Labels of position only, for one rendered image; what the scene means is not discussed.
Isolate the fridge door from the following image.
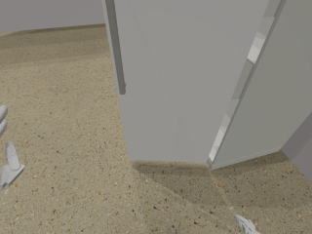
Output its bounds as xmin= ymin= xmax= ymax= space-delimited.
xmin=101 ymin=0 xmax=269 ymax=163

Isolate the left robot hand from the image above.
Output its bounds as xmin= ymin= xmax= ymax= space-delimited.
xmin=0 ymin=104 xmax=24 ymax=191

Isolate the right robot hand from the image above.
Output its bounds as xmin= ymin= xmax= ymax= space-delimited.
xmin=235 ymin=214 xmax=260 ymax=234

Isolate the handle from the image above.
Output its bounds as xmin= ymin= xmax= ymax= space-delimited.
xmin=105 ymin=0 xmax=126 ymax=95

